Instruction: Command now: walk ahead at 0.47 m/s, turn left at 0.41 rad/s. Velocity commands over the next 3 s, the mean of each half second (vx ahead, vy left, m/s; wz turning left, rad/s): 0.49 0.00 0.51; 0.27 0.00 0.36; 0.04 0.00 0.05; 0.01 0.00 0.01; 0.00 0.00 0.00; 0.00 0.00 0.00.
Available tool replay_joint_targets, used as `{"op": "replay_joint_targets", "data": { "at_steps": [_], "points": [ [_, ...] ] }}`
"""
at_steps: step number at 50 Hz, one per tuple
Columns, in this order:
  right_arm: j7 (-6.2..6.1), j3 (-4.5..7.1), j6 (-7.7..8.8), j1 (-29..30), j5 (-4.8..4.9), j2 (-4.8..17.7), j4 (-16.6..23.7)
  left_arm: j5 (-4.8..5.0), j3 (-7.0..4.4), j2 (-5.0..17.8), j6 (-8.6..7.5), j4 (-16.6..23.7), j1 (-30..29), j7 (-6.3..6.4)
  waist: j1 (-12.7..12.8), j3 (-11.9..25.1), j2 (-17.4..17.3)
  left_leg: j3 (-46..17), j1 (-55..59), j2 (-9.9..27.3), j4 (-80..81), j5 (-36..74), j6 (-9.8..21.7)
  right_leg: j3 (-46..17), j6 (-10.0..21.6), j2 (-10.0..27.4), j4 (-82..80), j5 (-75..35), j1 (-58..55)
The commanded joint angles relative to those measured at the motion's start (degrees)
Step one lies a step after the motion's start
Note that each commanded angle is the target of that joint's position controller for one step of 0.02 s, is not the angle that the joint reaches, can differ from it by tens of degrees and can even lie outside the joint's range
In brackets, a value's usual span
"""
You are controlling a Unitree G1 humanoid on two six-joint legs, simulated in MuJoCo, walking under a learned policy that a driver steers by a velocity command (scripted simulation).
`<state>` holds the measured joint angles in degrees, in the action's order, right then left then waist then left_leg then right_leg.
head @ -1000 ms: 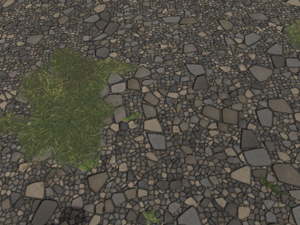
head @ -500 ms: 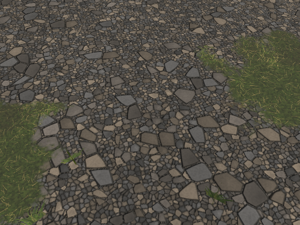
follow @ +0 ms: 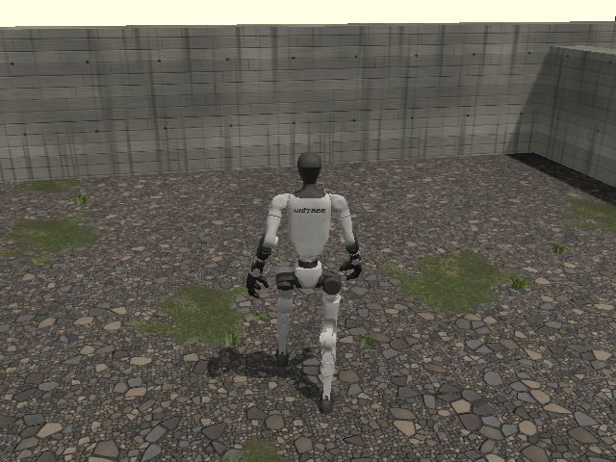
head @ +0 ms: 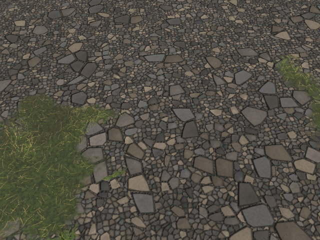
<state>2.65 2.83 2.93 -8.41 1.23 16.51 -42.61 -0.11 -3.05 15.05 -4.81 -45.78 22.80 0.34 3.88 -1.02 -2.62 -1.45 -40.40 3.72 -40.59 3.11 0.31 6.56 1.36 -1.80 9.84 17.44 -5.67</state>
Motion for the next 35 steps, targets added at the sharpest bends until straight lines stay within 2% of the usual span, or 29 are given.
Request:
{"op": "replay_joint_targets", "data": {
  "at_steps": [1, 2, 4, 5, 6, 7, 8, 9, 10, 11, 12, 13, 14, 15, 16, 18, 22, 25, 28, 29, 30, 31, 32, 33, 34, 35],
  "points": [
    [1.25, -0.29, 1.08, 9.4, 0.1, 1.6, 7.5, 0.73, -2.44, 9.6, -0.41, 2.0, -0.5, 0.47, 0.4, -6.5, 5.9, 1.9, 1.0, -0.6, 5.4, 0.9, 2.0, -1.4, 6.8, 16.3, -3.2, -24.0, 4.4],
    [1.63, -0.12, 1.14, 9.8, 0.1, 2.1, 8.2, 0.84, -2.57, 10.1, 0.01, 1.7, -0.6, 0.56, -0.1, -6.0, 6.0, 2.8, 1.5, -1.4, 6.4, -1.4, 3.0, -0.6, 6.3, 16.9, -1.1, -29.8, 2.1],
    [1.96, 0.79, 0.91, 7.9, 0.02, 4.1, 8.9, 0.75, -3.07, 12.0, 0.98, 1.8, -1.1, 1.08, -2.3, -2.1, 8.1, 6.2, 6.8, -4.7, 6.2, -7.4, 5.3, 1.2, 4.9, 17.1, 6.8, -52.0, -1.6],
    [1.85, 1.78, 0.61, 3.4, 0.05, 6.0, 8.2, 0.58, -3.27, 12.8, 1.64, 2.0, -1.2, 1.46, -4.9, 1.5, 9.3, 7.6, 12.6, -6.9, 5.7, -10.4, 6.6, 2.1, 4.1, 16.8, 14.3, -61.7, -2.4],
    [1.37, 3.27, 0.35, -4.9, 0.22, 8.6, 6.4, 0.6, -3.22, 13.1, 2.17, 2.3, -1.8, 1.81, -9.6, 6.3, 8.8, 8.0, 24.8, -9.0, 7.7, -9.2, 8.5, 3.4, 2.7, 15.5, 25.8, -64.4, 1.4],
    [0.26, 4.92, -0.25, -13.8, 0.36, 12.1, 4.6, 0.22, -2.76, 12.7, 1.93, 3.2, -1.3, 2.23, -13.9, 11.3, 5.2, 0.3, 42.7, -5.5, 8.4, -8.9, 11.1, 3.1, 0.8, 13.6, 41.4, -52.2, 14.7],
    [-0.36, 5.79, -0.24, -15.0, 0.47, 18.0, 4.7, -1.51, 0.23, 3.4, 0.44, 6.0, 5.6, 0.92, -7.3, 18.3, -11.3, -32.4, 64.4, 11.2, 11.1, -19.0, 22.2, 0.2, -3.2, 1.9, 65.0, 5.8, 41.0],
    [-0.59, 4.64, 0.13, -16.7, 0.34, 13.8, 5.8, 0.11, -0.1, 7.3, -2.0, 6.2, 0.8, 0.01, -11.0, 26.4, -6.4, -48.6, 67.3, 15.1, 20.9, -26.4, 24.7, -13.0, -2.6, -1.0, 72.9, 15.6, 46.7],
    [-0.7, 3.92, 0.49, -14.6, -0.32, 11.4, 5.2, 2.44, -0.96, 10.2, -3.15, 8.5, -5.6, -0.53, -11.8, 17.1, -3.8, -39.8, 61.4, 13.3, 23.1, -24.1, 21.0, -14.0, -1.5, 2.3, 72.2, 10.7, 51.5],
    [-0.84, 3.6, 0.75, -11.0, -0.14, 10.4, 5.7, 2.2, -0.47, 9.6, -3.87, 9.5, -7.9, -0.35, -9.4, 10.6, 1.2, -32.7, 51.8, 10.7, 23.6, -19.4, 18.9, -13.3, -0.8, 4.9, 67.0, 5.8, 50.4],
    [-0.92, 3.21, 0.85, -7.0, -0.38, 9.2, 6.4, 0.79, -0.67, 9.3, -4.0, 9.3, -8.8, 0.08, -6.7, 6.3, 3.8, -27.7, 43.0, 8.5, 24.4, -13.2, 17.7, -12.6, -1.0, 6.6, 61.8, 3.4, 47.7],
    [-1.1, 2.71, 0.97, -4.5, -1.13, 7.8, 7.5, 0.01, -1.14, 9.8, -3.42, 9.2, -7.8, 0.25, -4.4, 4.8, 2.6, -24.2, 36.8, 6.6, 25.8, -8.2, 17.3, -12.9, -1.3, 7.9, 59.3, 1.7, 43.5],
    [-1.22, 2.64, 0.95, -3.1, -1.35, 7.5, 8.1, -0.32, -1.25, 9.7, -2.64, 9.2, -6.7, 0.22, -3.0, 4.0, 1.2, -23.0, 32.8, 5.6, 27.2, -6.2, 17.6, -12.8, -2.0, 8.2, 57.7, 0.9, 41.2],
    [-1.39, 2.72, 1.07, -2.6, -1.09, 7.5, 8.0, -0.65, -1.15, 9.1, -1.94, 9.0, -5.9, 0.26, -2.3, 3.4, 0.7, -21.5, 30.0, 5.2, 28.1, -4.0, 18.0, -12.1, -2.9, 8.5, 55.7, 0.5, 40.3],
    [-1.59, 2.74, 1.22, -2.9, -0.81, 7.6, 7.6, -0.95, -0.98, 8.4, -1.31, 9.0, -5.8, 0.35, -2.0, 2.6, 0.6, -19.5, 27.1, 4.7, 28.6, -2.1, 18.1, -11.3, -3.8, 8.5, 53.4, -0.3, 39.7],
    [-2.24, 3.04, 1.24, -4.1, -0.68, 8.9, 6.8, -1.35, -0.46, 7.0, -0.78, 10.3, -9.3, 0.59, -2.8, 0.8, 0.8, -16.3, 23.1, 3.0, 29.1, -0.8, 17.4, -10.1, -5.4, 8.0, 46.9, -5.7, 40.0],
    [-3.13, 3.29, 0.42, -7.5, 0.0, 9.7, 5.3, -0.83, 0.45, 4.9, -1.41, 12.4, -19.2, 0.1, -7.0, 0.3, -0.6, -13.5, 21.1, -0.8, 27.1, -6.8, 13.2, -9.3, -6.1, 4.3, 28.3, -21.5, 35.0],
    [-3.37, 3.42, -0.21, -10.7, 0.47, 10.0, 4.0, 0.32, 0.04, 6.3, -2.08, 13.5, -23.3, -0.68, -8.5, 0.7, -1.6, -17.7, 25.1, 0.9, 24.1, -10.4, 12.5, -10.6, -5.7, 2.4, 22.1, -22.4, 33.1],
    [-3.53, 3.35, -0.78, -11.3, 0.34, 9.4, 3.7, 0.66, -1.08, 8.6, -2.71, 13.5, -22.3, -1.27, -7.1, 1.5, -3.5, -23.4, 31.4, 2.9, 18.4, -10.6, 11.2, -12.1, -3.7, 1.9, 18.4, -15.5, 31.0],
    [-3.51, 3.35, -0.97, -10.7, 0.23, 9.2, 3.8, 0.77, -1.54, 9.1, -2.94, 12.9, -19.9, -1.24, -5.5, 1.9, -4.5, -24.3, 31.7, 2.8, 16.3, -9.3, 10.4, -11.5, -2.5, 1.8, 17.1, -13.5, 27.7],
    [-3.45, 2.91, -1.09, -9.9, 0.11, 7.8, 4.2, 0.17, -2.32, 10.2, -3.18, 12.0, -15.5, -0.85, -2.8, 3.6, -4.4, -22.9, 30.8, 0.1, 10.8, -5.1, 8.4, -10.9, -0.6, 2.3, 14.1, -14.9, 20.7],
    [-3.33, 1.82, -0.95, -9.5, -0.53, 4.7, 5.4, -1.36, -3.15, 13.0, -3.45, 11.9, -9.0, -0.34, 0.2, 10.8, -0.7, -19.0, 26.3, -3.3, -3.0, -7.1, 5.7, -16.8, 3.2, 10.1, 16.1, -19.2, 7.7],
    [-3.65, 0.75, -0.62, -17.0, 0.15, 1.5, 6.5, -2.85, -4.18, 17.5, -2.67, 10.6, -3.8, -0.14, -1.8, 19.4, 15.1, -9.9, 7.9, -11.8, -22.3, -29.7, 0.8, -38.1, 13.3, 24.2, 16.0, -24.9, -12.1],
    [-3.79, 1.16, -0.44, -19.0, 0.16, 5.9, 6.1, -0.99, -3.62, 13.8, -2.03, 9.9, -2.5, -0.73, -1.9, 20.5, 19.2, -10.0, 0.4, -9.4, -32.8, -40.4, -1.0, -49.7, 16.1, 28.3, 13.4, -23.0, -13.0],
    [-3.91, 2.29, -0.97, -15.2, 0.23, 9.5, 5.7, -0.56, -2.39, 9.7, -1.55, 11.0, -5.1, -0.67, -0.7, 14.1, 12.3, -11.0, -1.1, -7.4, -37.1, -36.7, -2.3, -41.6, 14.3, 25.6, 13.4, -26.3, -7.1],
    [-4.1, 2.51, -1.61, -11.0, -0.29, 9.9, 6.3, -0.88, -1.62, 7.7, -0.95, 11.4, -8.0, -0.69, -0.9, 10.2, 7.5, -8.8, -0.1, -5.9, -37.1, -33.6, -3.1, -32.4, 12.4, 22.5, 14.0, -33.3, -1.1]
  ]
}}
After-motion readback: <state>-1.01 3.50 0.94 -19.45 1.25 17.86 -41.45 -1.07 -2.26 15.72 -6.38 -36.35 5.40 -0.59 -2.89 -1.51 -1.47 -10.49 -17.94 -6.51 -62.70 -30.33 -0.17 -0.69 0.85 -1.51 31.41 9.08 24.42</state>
